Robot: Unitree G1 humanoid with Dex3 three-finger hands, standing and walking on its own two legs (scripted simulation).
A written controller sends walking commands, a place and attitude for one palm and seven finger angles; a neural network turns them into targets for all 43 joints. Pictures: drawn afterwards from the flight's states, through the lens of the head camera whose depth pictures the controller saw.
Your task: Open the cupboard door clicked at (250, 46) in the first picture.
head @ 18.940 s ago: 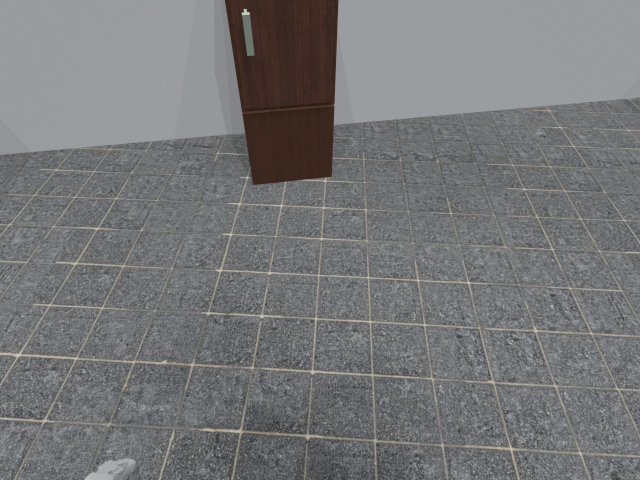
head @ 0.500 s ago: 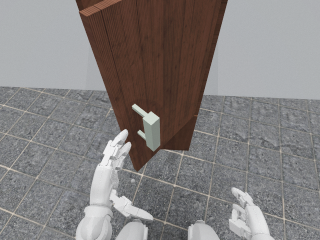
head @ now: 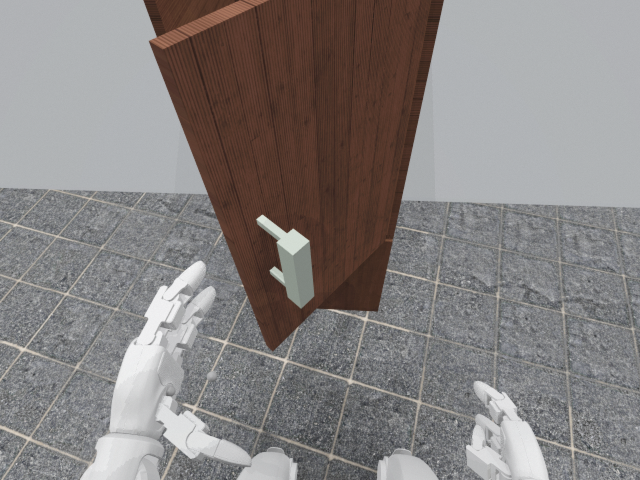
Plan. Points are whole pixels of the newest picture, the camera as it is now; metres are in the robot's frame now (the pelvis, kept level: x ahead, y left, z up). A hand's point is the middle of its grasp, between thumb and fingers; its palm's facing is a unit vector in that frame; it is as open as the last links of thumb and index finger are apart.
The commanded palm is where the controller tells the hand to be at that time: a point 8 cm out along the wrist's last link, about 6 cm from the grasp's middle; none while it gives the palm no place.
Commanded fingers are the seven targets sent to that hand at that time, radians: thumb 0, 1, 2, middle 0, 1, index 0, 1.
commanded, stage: draw the hand back to the body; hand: left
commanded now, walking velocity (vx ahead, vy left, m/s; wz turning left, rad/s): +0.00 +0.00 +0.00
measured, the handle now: (284, 261) +0.38 +0.08 +0.05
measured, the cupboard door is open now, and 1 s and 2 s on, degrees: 51 51 51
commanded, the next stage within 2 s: step back with the hand held close in 1.38 s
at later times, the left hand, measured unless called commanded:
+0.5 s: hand (99, 366) +0.20 +0.20 +0.14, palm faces +0.16 -0.93 -0.32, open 14.9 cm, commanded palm +0.17 +0.25 +0.17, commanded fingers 0.00 0.06 0.54 -0.17 -0.30 -0.17 -0.30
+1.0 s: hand out of the picture +0.22 +0.28 +0.24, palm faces +0.44 -0.79 -0.42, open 9.1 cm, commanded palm +0.17 +0.32 +0.26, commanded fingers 0.00 0.90 0.90 -0.20 -0.30 -0.20 -0.30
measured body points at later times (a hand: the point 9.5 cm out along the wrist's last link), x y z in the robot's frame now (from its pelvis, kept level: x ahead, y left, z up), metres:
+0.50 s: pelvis +0.01 +0.02 +0.05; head +0.02 +0.00 +0.50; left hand +0.19 +0.25 +0.16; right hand +0.19 -0.20 -0.02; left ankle -0.01 +0.13 -0.65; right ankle +0.02 -0.11 -0.65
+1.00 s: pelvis +0.02 +0.03 +0.09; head +0.01 +0.01 +0.54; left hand +0.19 +0.32 +0.26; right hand +0.21 -0.19 +0.01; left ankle -0.01 +0.13 -0.65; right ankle +0.02 -0.11 -0.65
